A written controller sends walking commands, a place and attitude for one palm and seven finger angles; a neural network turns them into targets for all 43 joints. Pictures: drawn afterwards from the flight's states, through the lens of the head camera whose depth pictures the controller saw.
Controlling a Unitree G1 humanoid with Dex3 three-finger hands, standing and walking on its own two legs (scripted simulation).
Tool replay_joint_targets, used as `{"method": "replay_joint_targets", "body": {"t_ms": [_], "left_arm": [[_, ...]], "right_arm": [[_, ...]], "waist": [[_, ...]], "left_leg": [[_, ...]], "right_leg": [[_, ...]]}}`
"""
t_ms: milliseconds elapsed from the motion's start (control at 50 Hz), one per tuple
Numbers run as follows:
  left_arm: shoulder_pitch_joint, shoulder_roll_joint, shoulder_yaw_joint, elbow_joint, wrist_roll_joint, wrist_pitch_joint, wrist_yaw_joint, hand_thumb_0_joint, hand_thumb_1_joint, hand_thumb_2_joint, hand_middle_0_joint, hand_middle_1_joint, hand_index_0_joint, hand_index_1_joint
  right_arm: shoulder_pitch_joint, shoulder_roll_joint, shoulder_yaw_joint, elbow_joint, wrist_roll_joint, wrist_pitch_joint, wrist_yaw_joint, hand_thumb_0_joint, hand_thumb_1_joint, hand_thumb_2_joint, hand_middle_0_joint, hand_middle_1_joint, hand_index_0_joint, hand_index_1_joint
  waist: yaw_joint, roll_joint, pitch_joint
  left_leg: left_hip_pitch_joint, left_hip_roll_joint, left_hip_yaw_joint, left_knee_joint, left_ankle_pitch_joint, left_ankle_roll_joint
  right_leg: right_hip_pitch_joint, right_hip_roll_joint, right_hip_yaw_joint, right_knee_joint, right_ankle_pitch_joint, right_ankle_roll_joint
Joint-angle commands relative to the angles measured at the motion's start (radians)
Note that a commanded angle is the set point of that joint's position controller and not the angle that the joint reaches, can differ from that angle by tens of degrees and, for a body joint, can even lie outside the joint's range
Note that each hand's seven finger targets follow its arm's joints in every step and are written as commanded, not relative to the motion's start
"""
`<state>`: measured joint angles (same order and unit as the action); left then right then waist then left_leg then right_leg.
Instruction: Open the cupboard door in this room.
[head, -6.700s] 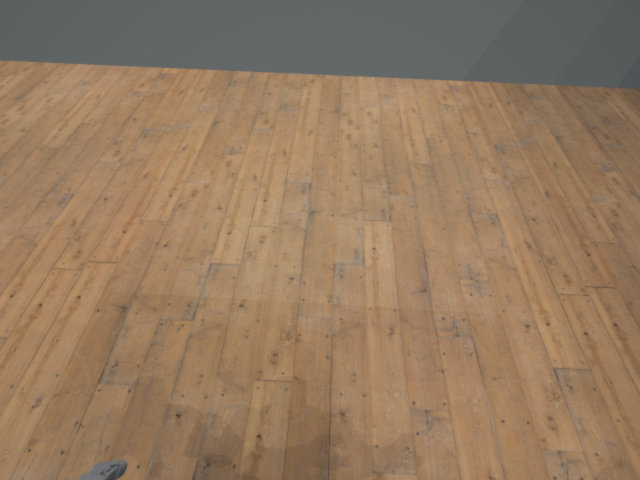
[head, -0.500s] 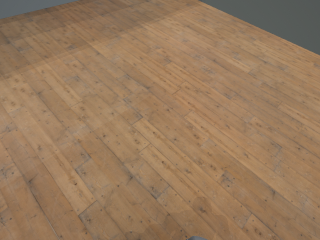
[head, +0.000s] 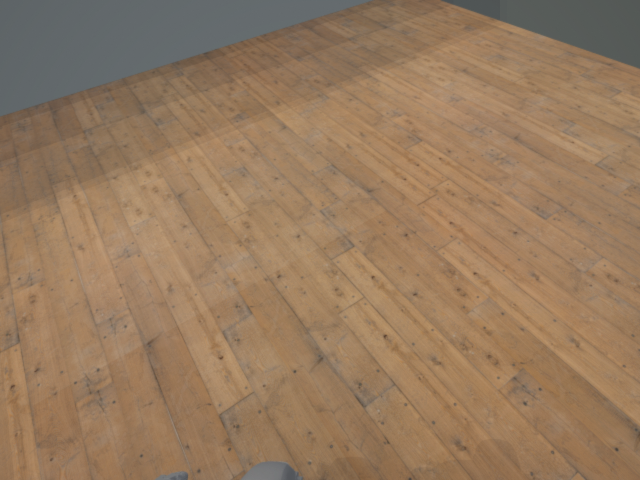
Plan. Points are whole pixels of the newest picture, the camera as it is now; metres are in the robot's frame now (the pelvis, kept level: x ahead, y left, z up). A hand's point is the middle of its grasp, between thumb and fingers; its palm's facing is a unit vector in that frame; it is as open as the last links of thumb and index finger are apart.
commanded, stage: turn or walk to find it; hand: left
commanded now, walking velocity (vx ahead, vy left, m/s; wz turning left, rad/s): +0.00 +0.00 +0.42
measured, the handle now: out of the picture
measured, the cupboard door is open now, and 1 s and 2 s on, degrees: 0 0 0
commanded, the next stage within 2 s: none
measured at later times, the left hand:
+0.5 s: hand out of the picture -0.02 +0.26 -0.17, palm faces +0.27 -0.93 -0.25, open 7.4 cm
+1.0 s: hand out of the picture -0.08 +0.20 -0.16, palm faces +0.46 -0.85 -0.24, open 7.4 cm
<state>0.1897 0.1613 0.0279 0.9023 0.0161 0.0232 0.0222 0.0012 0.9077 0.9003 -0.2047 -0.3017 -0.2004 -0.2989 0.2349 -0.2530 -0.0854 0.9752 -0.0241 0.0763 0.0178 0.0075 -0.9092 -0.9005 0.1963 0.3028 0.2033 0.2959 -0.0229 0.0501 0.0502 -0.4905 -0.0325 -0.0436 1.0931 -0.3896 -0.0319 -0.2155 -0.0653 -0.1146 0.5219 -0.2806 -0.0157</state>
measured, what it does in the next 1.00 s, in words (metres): steps on the spot, turning left: left foot, then right foot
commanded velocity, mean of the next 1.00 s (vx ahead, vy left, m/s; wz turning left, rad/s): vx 0.00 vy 0.00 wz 0.42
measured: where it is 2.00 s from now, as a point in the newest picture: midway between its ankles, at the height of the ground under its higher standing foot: outside the picture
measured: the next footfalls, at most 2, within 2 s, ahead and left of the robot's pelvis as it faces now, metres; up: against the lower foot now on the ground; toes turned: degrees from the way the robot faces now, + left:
left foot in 0.28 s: +0.00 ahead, +0.16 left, +0.00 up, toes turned +12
right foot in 0.68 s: +0.04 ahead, -0.09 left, +0.00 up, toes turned +13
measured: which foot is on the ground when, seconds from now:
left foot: up 0.00-0.26, down 0.28-0.68, up 0.70-1.00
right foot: down 0.00-0.28, up 0.30-0.66, down 0.68-1.00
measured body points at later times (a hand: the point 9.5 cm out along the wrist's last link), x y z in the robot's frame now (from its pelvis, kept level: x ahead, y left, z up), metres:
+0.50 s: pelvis -0.03 +0.04 +0.00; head +0.00 +0.06 +0.45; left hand -0.03 +0.31 -0.15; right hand +0.11 -0.18 -0.14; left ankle -0.04 +0.15 -0.74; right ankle -0.01 -0.11 -0.68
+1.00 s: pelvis -0.05 +0.00 +0.00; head -0.01 +0.00 +0.45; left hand -0.11 +0.24 -0.14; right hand +0.11 -0.22 -0.15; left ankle -0.13 +0.12 -0.69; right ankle +0.01 -0.09 -0.74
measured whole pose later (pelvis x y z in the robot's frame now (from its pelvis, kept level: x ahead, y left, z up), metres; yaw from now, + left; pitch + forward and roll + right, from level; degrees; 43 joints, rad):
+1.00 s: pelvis -0.05 +0.00 +0.00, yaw +27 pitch -1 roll +2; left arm 0.23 0.18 0.03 0.94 0.03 0.02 0.02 0.00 0.91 0.90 -0.21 -0.30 -0.20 -0.30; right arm 0.22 -0.25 -0.07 1.00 -0.02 0.08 0.02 0.01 -0.91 -0.90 0.19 0.30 0.20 0.30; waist 0.01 0.01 0.08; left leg -0.37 0.04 0.01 0.89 -0.45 -0.06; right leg -0.23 -0.12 -0.21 0.52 -0.27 -0.01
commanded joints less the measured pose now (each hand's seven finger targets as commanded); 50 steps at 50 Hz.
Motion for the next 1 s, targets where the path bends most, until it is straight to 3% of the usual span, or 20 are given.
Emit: {"method": "replay_joint_targets", "body": {"t_ms": [0, 140, 200, 220, 240, 260, 300, 340, 380, 520, 600, 620, 640, 660, 680, 700, 720, 760, 920, 980], "left_arm": [[-0.016, 0.197, 0.05, -0.063, 0.009, -0.032, 0.015, 0.0, 0.9, 0.9, -0.2, -0.3, -0.2, -0.3], [0.102, 0.266, 0.071, -0.001, 0.017, -0.023, 0.008, 0.0, 0.9, 0.9, -0.2, -0.3, -0.2, -0.3], [0.077, 0.261, 0.072, 0.008, 0.009, -0.015, 0.006, 0.0, 0.9, 0.9, -0.2, -0.3, -0.2, -0.3], [0.07, 0.243, 0.07, 0.004, -0.001, -0.007, 0.003, 0.0, 0.9, 0.9, -0.2, -0.3, -0.2, -0.3], [0.085, 0.187, 0.062, -0.024, -0.007, 0.0, -0.002, 0.0, 0.9, 0.9, -0.2, -0.3, -0.2, -0.3], [0.032, 0.145, 0.043, -0.06, -0.001, 0.004, -0.004, 0.0, 0.9, 0.9, -0.2, -0.3, -0.2, -0.3], [-0.057, 0.157, 0.048, -0.055, 0.001, 0.017, 0.002, 0.0, 0.9, 0.9, -0.2, -0.3, -0.2, -0.3], [-0.019, 0.158, 0.051, -0.022, 0.001, 0.01, -0.011, 0.0, 0.9, 0.9, -0.2, -0.3, -0.2, -0.3], [0.009, 0.153, 0.048, -0.007, -0.003, 0.006, -0.014, 0.0, 0.9, 0.9, -0.2, -0.3, -0.2, -0.3], [-0.021, 0.137, 0.04, -0.037, -0.008, 0.007, -0.006, 0.0, 0.9, 0.9, -0.2, -0.3, -0.2, -0.3], [0.074, 0.145, 0.045, -0.023, -0.01, -0.008, -0.002, 0.0, 0.9, 0.9, -0.2, -0.3, -0.2, -0.3], [0.113, 0.17, 0.05, -0.015, -0.006, -0.017, 0.002, 0.0, 0.9, 0.9, -0.2, -0.3, -0.2, -0.3], [0.133, 0.243, 0.065, -0.017, 0.01, -0.028, 0.009, 0.0, 0.9, 0.9, -0.2, -0.3, -0.2, -0.3], [0.118, 0.308, 0.073, -0.035, 0.014, -0.027, 0.01, 0.0, 0.9, 0.9, -0.2, -0.3, -0.2, -0.3], [0.096, 0.286, 0.081, -0.045, 0.006, -0.028, 0.016, 0.0, 0.9, 0.9, -0.2, -0.3, -0.2, -0.3], [0.041, 0.26, 0.073, -0.058, 0.006, -0.025, 0.015, 0.0, 0.9, 0.9, -0.2, -0.3, -0.2, -0.3], [-0.011, 0.227, 0.061, -0.068, 0.005, -0.025, 0.012, 0.0, 0.9, 0.9, -0.2, -0.3, -0.2, -0.3], [-0.053, 0.195, 0.049, -0.081, 0.005, -0.031, 0.01, 0.0, 0.9, 0.9, -0.2, -0.3, -0.2, -0.3], [0.098, 0.243, 0.063, -0.011, 0.015, -0.029, 0.01, 0.0, 0.9, 0.9, -0.2, -0.3, -0.2, -0.3], [0.104, 0.259, 0.071, 0.008, 0.017, -0.025, 0.009, 0.0, 0.9, 0.9, -0.2, -0.3, -0.2, -0.3]], "right_arm": [[-0.006, -0.056, -0.015, -0.061, 0.002, -0.016, 0.005, 0.0, -0.9, -0.9, 0.2, 0.3, 0.2, 0.3], [-0.103, -0.033, 0.01, -0.081, 0.016, -0.036, -0.003, 0.0, -0.9, -0.9, 0.2, 0.3, 0.2, 0.3], [-0.027, -0.047, 0.011, -0.061, 0.016, -0.049, -0.008, 0.0, -0.9, -0.9, 0.2, 0.3, 0.2, 0.3], [0.013, -0.081, 0.003, -0.051, 0.014, -0.057, -0.007, 0.0, -0.9, -0.9, 0.2, 0.3, 0.2, 0.3], [0.038, -0.175, -0.016, -0.056, 0.005, -0.067, -0.009, 0.0, -0.9, -0.9, 0.2, 0.3, 0.2, 0.3], [0.077, -0.243, -0.029, -0.053, 0.005, -0.06, -0.013, 0.0, -0.9, -0.9, 0.2, 0.3, 0.2, 0.3], [0.054, -0.202, -0.021, -0.039, 0.001, -0.064, -0.032, 0.0, -0.9, -0.9, 0.2, 0.3, 0.2, 0.3], [-0.038, -0.152, -0.002, -0.061, 0.0, -0.069, -0.037, 0.0, -0.9, -0.9, 0.2, 0.3, 0.2, 0.3], [-0.043, -0.149, 0.0, -0.067, 0.004, -0.074, -0.038, 0.0, -0.9, -0.9, 0.2, 0.3, 0.2, 0.3], [-0.03, -0.158, -0.013, -0.077, -0.002, -0.058, -0.031, 0.0, -0.9, -0.9, 0.2, 0.3, 0.2, 0.3], [-0.067, -0.152, -0.018, -0.097, 0.001, -0.05, -0.025, 0.0, -0.9, -0.9, 0.2, 0.3, 0.2, 0.3], [-0.073, -0.131, -0.018, -0.103, 0.008, -0.051, -0.021, 0.0, -0.9, -0.9, 0.2, 0.3, 0.2, 0.3], [-0.056, -0.069, -0.01, -0.117, 0.017, -0.052, -0.016, 0.0, -0.9, -0.9, 0.2, 0.3, 0.2, 0.3], [-0.071, -0.044, -0.005, -0.145, 0.012, -0.049, -0.014, 0.0, -0.9, -0.9, 0.2, 0.3, 0.2, 0.3], [-0.086, -0.09, -0.02, -0.141, 0.002, -0.031, -0.016, 0.0, -0.9, -0.9, 0.2, 0.3, 0.2, 0.3], [-0.095, -0.092, -0.026, -0.123, 0.003, -0.023, -0.011, 0.0, -0.9, -0.9, 0.2, 0.3, 0.2, 0.3], [-0.072, -0.084, -0.026, -0.097, 0.001, -0.018, -0.004, 0.0, -0.9, -0.9, 0.2, 0.3, 0.2, 0.3], [-0.005, -0.067, -0.02, -0.063, -0.002, -0.015, 0.003, 0.0, -0.9, -0.9, 0.2, 0.3, 0.2, 0.3], [-0.107, -0.037, 0.004, -0.075, 0.009, -0.026, 0.001, 0.0, -0.9, -0.9, 0.2, 0.3, 0.2, 0.3], [-0.099, -0.032, 0.013, -0.074, 0.019, -0.039, -0.004, 0.0, -0.9, -0.9, 0.2, 0.3, 0.2, 0.3]], "waist": [[0.01, -0.215, 0.005], [0.078, -0.262, -0.061], [0.03, -0.234, -0.092], [0.001, -0.145, -0.11], [-0.008, 0.114, -0.137], [-0.034, 0.23, -0.109], [-0.044, 0.216, -0.062], [0.004, 0.118, -0.037], [0.01, 0.106, -0.067], [-0.007, 0.108, -0.067], [0.042, 0.095, -0.085], [0.062, 0.036, -0.099], [0.068, -0.183, -0.109], [0.075, -0.347, -0.068], [0.077, -0.357, -0.06], [0.052, -0.275, -0.001], [0.02, -0.199, 0.032], [-0.007, -0.204, 0.01], [0.075, -0.222, -0.039], [0.075, -0.254, -0.081]], "left_leg": [[-0.035, 0.059, 0.023, 0.054, 0.021, -0.03], [0.084, 0.049, 0.114, -0.323, -0.085, -0.027], [0.249, 0.041, 0.136, -0.583, 0.088, -0.01], [0.374, 0.079, 0.097, -0.69, 0.218, 0.006], [0.492, 0.29, -0.186, -0.745, 0.431, 0.093], [0.457, 0.444, -0.317, -0.775, 0.621, 0.204], [0.339, 0.385, -0.291, -0.786, 0.477, 0.222], [0.331, 0.299, -0.187, -0.761, 0.533, 0.191], [0.373, 0.273, -0.141, -0.742, 0.629, 0.186], [0.325, 0.264, -0.226, -0.742, 0.54, 0.2], [0.211, 0.213, -0.246, -0.673, 0.455, 0.159], [0.142, 0.165, -0.217, -0.61, 0.355, 0.116], [-0.022, 0.054, -0.097, -0.433, 0.128, 0.049], [-0.102, -0.036, -0.007, -0.214, -0.173, 0.007], [-0.075, 0.011, -0.058, -0.052, -0.178, 0.012], [-0.067, 0.025, -0.062, 0.059, -0.125, 0.015], [-0.06, 0.038, -0.05, 0.119, -0.051, 0.01], [-0.049, 0.049, -0.012, 0.146, 0.033, -0.011], [0.023, 0.06, 0.079, -0.199, -0.07, -0.032], [0.095, 0.057, 0.11, -0.355, -0.088, -0.021]], "right_leg": [[-0.005, -0.246, 0.133, -0.244, 0.118, -0.092], [0.125, -0.289, 0.101, -0.122, 0.438, -0.125], [0.069, -0.263, 0.036, -0.009, 0.422, -0.055], [-0.027, -0.233, -0.011, 0.086, 0.312, -0.004], [-0.234, -0.118, -0.066, 0.272, 0.006, 0.067], [-0.335, -0.055, -0.029, 0.437, -0.359, 0.09], [-0.346, -0.061, 0.08, 0.579, -0.294, 0.081], [-0.325, -0.054, 0.086, 0.574, -0.182, 0.084], [-0.299, -0.041, 0.076, 0.529, -0.161, 0.092], [-0.184, 0.005, 0.074, 0.3, -0.175, 0.089], [0.017, 0.031, 0.053, 0.013, -0.014, 0.079], [0.122, -0.003, 0.078, -0.121, 0.07, 0.073], [0.234, -0.201, 0.28, -0.224, 0.059, 0.013], [0.163, -0.398, 0.446, -0.268, 0.129, -0.099], [0.046, -0.412, 0.443, -0.293, 0.075, -0.139], [-0.04, -0.362, 0.404, -0.301, 0.0, -0.137], [-0.078, -0.303, 0.305, -0.289, -0.023, -0.11], [-0.054, -0.241, 0.173, -0.26, 0.04, -0.081], [0.118, -0.282, 0.114, -0.185, 0.313, -0.122], [0.153, -0.302, 0.095, -0.118, 0.448, -0.128]]}}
